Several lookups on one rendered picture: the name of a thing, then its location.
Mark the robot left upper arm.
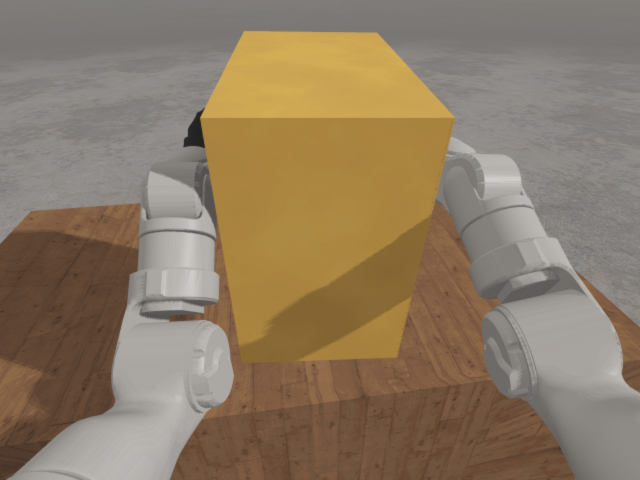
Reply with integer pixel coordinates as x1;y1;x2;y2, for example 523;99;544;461
6;320;234;480

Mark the robot left forearm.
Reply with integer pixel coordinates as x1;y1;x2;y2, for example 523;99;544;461
111;146;219;397

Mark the carton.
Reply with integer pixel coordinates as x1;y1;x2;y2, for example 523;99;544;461
200;31;455;363

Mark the robot right forearm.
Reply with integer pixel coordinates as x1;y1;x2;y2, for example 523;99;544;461
435;137;623;372

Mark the robot left hand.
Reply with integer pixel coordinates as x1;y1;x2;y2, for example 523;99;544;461
183;108;205;148

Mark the pedestal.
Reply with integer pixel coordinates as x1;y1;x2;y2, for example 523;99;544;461
0;202;640;480

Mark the robot right upper arm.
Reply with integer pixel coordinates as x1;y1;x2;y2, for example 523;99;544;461
481;289;640;480

